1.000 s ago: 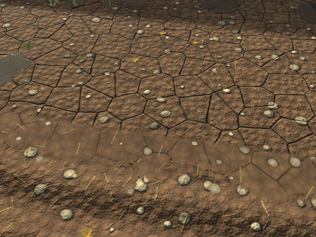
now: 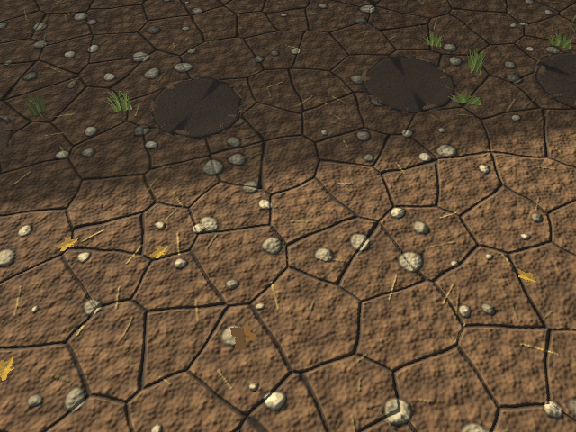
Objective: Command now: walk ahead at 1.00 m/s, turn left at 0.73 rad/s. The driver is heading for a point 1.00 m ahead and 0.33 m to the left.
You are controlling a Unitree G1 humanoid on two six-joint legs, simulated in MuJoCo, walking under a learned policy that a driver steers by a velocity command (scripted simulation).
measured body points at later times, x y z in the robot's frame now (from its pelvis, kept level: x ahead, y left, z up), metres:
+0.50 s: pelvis +0.47 +0.06 +0.00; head +0.51 +0.08 +0.45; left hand +0.66 +0.35 -0.04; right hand +0.56 -0.24 -0.11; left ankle +0.27 +0.04 -0.72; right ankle +0.73 -0.01 -0.69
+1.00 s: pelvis +0.84 +0.30 -0.02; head +0.87 +0.32 +0.43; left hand +0.58 +0.37 -0.14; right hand +1.17 +0.39 -0.06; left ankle +0.89 +0.44 -0.73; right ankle +0.75 +0.01 -0.69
